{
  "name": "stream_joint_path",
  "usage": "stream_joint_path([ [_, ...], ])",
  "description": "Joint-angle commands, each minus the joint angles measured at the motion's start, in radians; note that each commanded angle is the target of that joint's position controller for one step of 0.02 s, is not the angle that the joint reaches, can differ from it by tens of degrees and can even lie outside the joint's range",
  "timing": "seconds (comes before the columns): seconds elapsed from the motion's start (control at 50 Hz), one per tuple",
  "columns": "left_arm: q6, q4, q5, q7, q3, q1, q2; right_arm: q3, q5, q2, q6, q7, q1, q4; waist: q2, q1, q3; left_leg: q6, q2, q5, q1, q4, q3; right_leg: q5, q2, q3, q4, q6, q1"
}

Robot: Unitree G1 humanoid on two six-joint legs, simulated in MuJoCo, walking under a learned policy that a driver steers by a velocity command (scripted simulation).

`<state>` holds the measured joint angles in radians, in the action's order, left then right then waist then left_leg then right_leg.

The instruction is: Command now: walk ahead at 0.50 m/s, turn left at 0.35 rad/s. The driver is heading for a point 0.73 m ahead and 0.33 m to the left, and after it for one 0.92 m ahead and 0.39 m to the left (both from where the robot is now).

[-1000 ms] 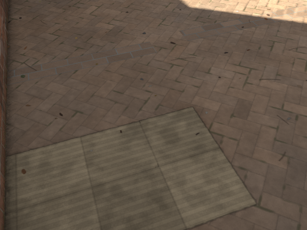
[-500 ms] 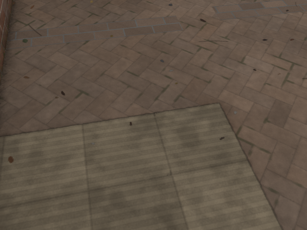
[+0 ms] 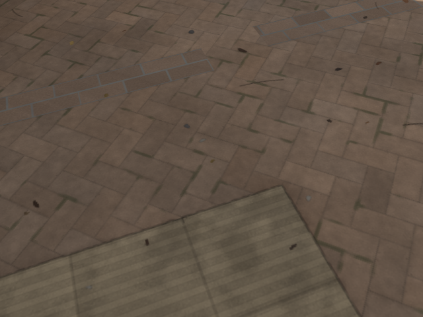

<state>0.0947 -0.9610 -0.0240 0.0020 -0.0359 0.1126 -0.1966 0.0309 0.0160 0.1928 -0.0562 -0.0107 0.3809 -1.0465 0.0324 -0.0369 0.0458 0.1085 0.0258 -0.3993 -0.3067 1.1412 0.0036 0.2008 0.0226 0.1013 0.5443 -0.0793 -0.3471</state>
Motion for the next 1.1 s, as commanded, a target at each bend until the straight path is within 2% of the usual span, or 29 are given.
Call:
stream_joint_path([
  [0.02, 0.013, -0.011, 0.006, -0.013, -0.016, 0.145, -0.073, 0.027, 0.020, 0.064, 0.011, -0.009, 0.013, 0.056, -0.104, 0.033, 0.004, -0.008, -0.104, 0.096, -0.281, 0.050, -0.057, -0.038, -0.300, -0.325, -0.347, -0.084, 0.220],
  [0.04, 0.021, -0.018, 0.009, -0.015, -0.013, 0.167, -0.061, 0.028, 0.022, 0.050, 0.022, -0.011, 0.017, 0.055, -0.094, 0.023, -0.008, -0.016, -0.100, 0.108, -0.257, 0.047, -0.049, -0.118, -0.289, -0.278, -0.348, -0.079, 0.208],
  [0.08, 0.035, -0.030, 0.016, -0.018, -0.017, 0.203, -0.077, 0.032, 0.018, 0.034, 0.038, -0.015, -0.009, 0.072, -0.086, 0.007, -0.013, -0.029, -0.102, 0.151, -0.277, 0.026, -0.038, -0.238, -0.281, -0.193, -0.360, -0.076, 0.216],
  [0.14, 0.039, -0.037, 0.014, -0.022, -0.019, 0.252, -0.080, 0.036, 0.020, 0.037, 0.051, -0.021, -0.111, 0.115, -0.098, 0.014, 0.011, -0.044, -0.113, 0.245, -0.364, -0.046, -0.018, -0.316, -0.267, -0.097, -0.375, -0.071, 0.255],
  [0.22, 0.037, -0.038, 0.010, -0.027, -0.018, 0.276, -0.081, 0.025, 0.014, 0.019, 0.046, -0.035, -0.255, 0.176, -0.103, 0.035, 0.046, -0.054, -0.103, 0.371, -0.351, -0.281, 0.039, -0.363, -0.242, 0.013, -0.375, -0.056, 0.262],
  [0.3, 0.030, -0.053, 0.007, -0.032, -0.026, 0.335, -0.115, 0.017, 0.017, 0.026, 0.039, -0.044, -0.368, 0.231, -0.106, 0.069, 0.065, -0.018, -0.079, 0.346, -0.304, -0.451, 0.114, -0.434, -0.281, 0.063, -0.352, -0.059, 0.351],
  [0.36, 0.018, -0.058, 0.002, -0.042, -0.032, 0.337, -0.138, 0.028, 0.021, 0.055, 0.034, -0.039, -0.337, 0.238, -0.129, 0.039, 0.035, 0.042, -0.024, 0.225, -0.220, -0.500, 0.157, -0.774, -0.302, 0.115, -0.224, -0.047, 0.439],
  [0.4, 0.000, -0.052, -0.004, -0.045, -0.041, 0.324, -0.167, 0.045, 0.020, 0.083, 0.029, -0.032, -0.193, 0.200, -0.144, -0.024, -0.048, 0.089, 0.047, 0.149, -0.073, -0.535, 0.179, -0.959, -0.301, 0.141, 0.017, -0.039, 0.462],
  [0.42, -0.011, -0.040, -0.001, -0.039, -0.045, 0.314, -0.178, 0.060, 0.025, 0.107, 0.020, -0.028, -0.065, 0.159, -0.115, -0.082, -0.121, 0.115, 0.077, 0.178, 0.099, -0.623, 0.166, -0.866, -0.285, 0.162, 0.228, -0.018, 0.398],
  [0.44, -0.015, -0.009, 0.004, -0.033, -0.040, 0.308, -0.159, 0.089, 0.036, 0.192, 0.015, -0.015, 0.048, 0.137, -0.016, -0.132, -0.205, 0.165, -0.075, 0.077, 0.325, -0.680, -0.062, -0.540, -0.252, 0.164, 0.528, 0.014, 0.180],
  [0.46, -0.005, 0.071, 0.023, -0.012, -0.031, 0.315, -0.074, 0.113, 0.021, 0.290, 0.025, -0.010, -0.005, 0.169, 0.249, -0.055, -0.269, 0.322, -0.357, 0.053, 0.579, -0.822, -0.663, 0.308, -0.004, 0.092, 0.916, 0.075, -0.265],
  [0.48, 0.010, 0.106, 0.013, -0.004, -0.042, 0.196, -0.154, 0.110, 0.003, 0.286, 0.040, -0.007, 0.007, 0.169, 0.057, -0.084, -0.248, 0.316, -0.363, 0.102, 0.555, -0.891, -0.694, 0.263, -0.035, -0.116, 0.942, 0.058, -0.379],
  [0.5, 0.024, 0.125, 0.023, 0.002, -0.037, 0.147, -0.135, 0.098, 0.002, 0.245, 0.041, 0.002, -0.043, 0.166, 0.016, -0.054, -0.128, 0.291, -0.349, 0.186, 0.454, -0.890, -0.551, 0.171, -0.082, -0.124, 0.900, 0.048, -0.417],
  [0.52, 0.030, 0.114, 0.023, -0.001, -0.035, 0.162, -0.127, 0.085, 0.000, 0.193, 0.034, 0.004, -0.075, 0.165, -0.063, -0.008, -0.050, 0.243, -0.305, 0.340, 0.328, -0.901, -0.452, 0.114, -0.117, -0.124, 0.795, 0.047, -0.365],
  [0.54, 0.018, 0.118, 0.006, -0.003, -0.036, 0.160, -0.120, 0.075, -0.004, 0.167, 0.024, 0.009, -0.106, 0.169, -0.074, 0.026, -0.032, 0.208, -0.249, 0.437, 0.255, -0.902, -0.376, 0.104, -0.139, -0.134, 0.724, 0.055, -0.310],
  [0.56, -0.005, 0.113, -0.017, 0.001, -0.034, 0.182, -0.112, 0.068, -0.010, 0.148, 0.017, 0.015, -0.121, 0.171, -0.065, 0.050, -0.038, 0.193, -0.214, 0.482, 0.213, -0.919, -0.328, 0.099, -0.144, -0.137, 0.692, 0.066, -0.261],
  [0.58, -0.025, 0.117, -0.025, 0.006, -0.035, 0.189, -0.108, 0.065, -0.016, 0.149, 0.007, 0.015, -0.109, 0.171, -0.052, 0.058, -0.046, 0.190, -0.195, 0.530, 0.200, -0.924, -0.307, 0.096, -0.144, -0.134, 0.664, 0.078, -0.242],
  [0.62, -0.053, 0.133, -0.027, 0.014, -0.035, 0.165, -0.102, 0.068, -0.024, 0.173, -0.008, 0.013, -0.070, 0.161, -0.037, 0.062, -0.040, 0.175, -0.158, 0.596, 0.193, -0.929, -0.264, 0.066, -0.140, -0.116, 0.605, 0.100, -0.263],
  [0.66, -0.061, 0.164, -0.022, 0.012, -0.032, 0.093, -0.101, 0.067, -0.023, 0.180, -0.013, 0.012, -0.030, 0.163, -0.015, 0.046, -0.026, 0.147, -0.133, 0.622, 0.185, -0.929, -0.250, 0.000, -0.136, -0.099, 0.533, 0.118, -0.303],
  [0.76, -0.064, 0.247, -0.018, 0.018, -0.028, -0.108, -0.115, 0.065, -0.016, 0.191, -0.006, 0.017, 0.089, 0.164, 0.020, -0.027, -0.003, 0.100, -0.129, 0.618, 0.285, -0.928, -0.304, -0.146, -0.108, -0.100, 0.335, 0.134, -0.416],
  [0.9, -0.042, 0.341, -0.004, 0.028, -0.004, -0.282, -0.120, 0.064, 0.000, 0.203, -0.002, 0.033, 0.170, 0.173, 0.047, -0.073, 0.018, 0.112, -0.151, 0.745, 0.410, -0.846, -0.378, -0.160, -0.040, -0.101, 0.108, 0.095, -0.399],
  [0.94, -0.033, 0.346, 0.001, 0.024, -0.005, -0.233, -0.139, 0.068, 0.001, 0.220, -0.003, 0.039, 0.131, 0.187, 0.057, -0.035, 0.012, 0.089, -0.155, 0.800, 0.384, -0.812, -0.393, -0.137, -0.021, -0.113, 0.026, 0.070, -0.269],
  [0.98, -0.022, 0.290, 0.005, 0.006, -0.023, -0.032, -0.184, 0.072, 0.001, 0.243, -0.009, 0.031, 0.058, 0.209, 0.049, 0.056, -0.073, 0.038, -0.110, 1.001, 0.295, -0.646, -0.367, -0.074, 0.035, -0.096, -0.031, 0.035, 0.049],
  [1.0, -0.010, 0.258, 0.003, -0.008, -0.034, 0.118, -0.209, 0.073, -0.008, 0.247, -0.017, 0.019, 0.030, 0.216, 0.013, 0.135, -0.154, 0.015, -0.057, 0.956, 0.214, -0.458, -0.333, -0.128, -0.004, -0.120, -0.088, 0.010, 0.269],
  [1.02, -0.004, 0.251, -0.022, -0.028, -0.049, 0.272, -0.277, 0.055, -0.019, 0.180, -0.026, 0.008, 0.039, 0.250, -0.082, 0.180, -0.302, 0.002, -0.001, 0.628, 0.075, -0.192, -0.279, 0.052, -0.224, -0.332, -0.094, -0.031, 0.507],
  [1.04, -0.015, 0.265, -0.040, -0.029, -0.064, 0.245, -0.347, 0.041, -0.051, 0.097, -0.015, 0.014, 0.186, 0.268, -0.319, 0.080, -0.403, -0.028, 0.158, -0.186, -0.208, 0.091, -0.165, 0.023, -0.498, -0.795, -0.179, -0.164, 0.691],
  [1.06, -0.030, 0.274, -0.014, -0.021, -0.058, 0.189, -0.266, 0.050, -0.003, 0.194, 0.000, 0.024, 0.161, 0.246, -0.179, 0.059, -0.316, -0.016, 0.060, -0.113, -0.292, 0.170, -0.150, 0.167, -0.464, -0.863, -0.222, -0.165, 0.564],
  [1.08, -0.031, 0.283, -0.005, -0.019, -0.037, 0.118, -0.180, 0.054, 0.007, 0.198, 0.007, 0.016, 0.084, 0.247, -0.086, 0.046, -0.161, -0.023, 0.020, -0.009, -0.292, 0.149, -0.130, 0.183, -0.415, -0.689, -0.256, -0.141, 0.401],
  [1.1, -0.029, 0.276, -0.008, -0.014, -0.025, 0.088, -0.137, 0.051, 0.009, 0.183, 0.012, 0.007, 0.038, 0.255, -0.041, 0.038, -0.085, -0.030, -0.012, 0.043, -0.278, 0.106, -0.116, 0.115, -0.359, -0.550, -0.290, -0.116, 0.298],
])
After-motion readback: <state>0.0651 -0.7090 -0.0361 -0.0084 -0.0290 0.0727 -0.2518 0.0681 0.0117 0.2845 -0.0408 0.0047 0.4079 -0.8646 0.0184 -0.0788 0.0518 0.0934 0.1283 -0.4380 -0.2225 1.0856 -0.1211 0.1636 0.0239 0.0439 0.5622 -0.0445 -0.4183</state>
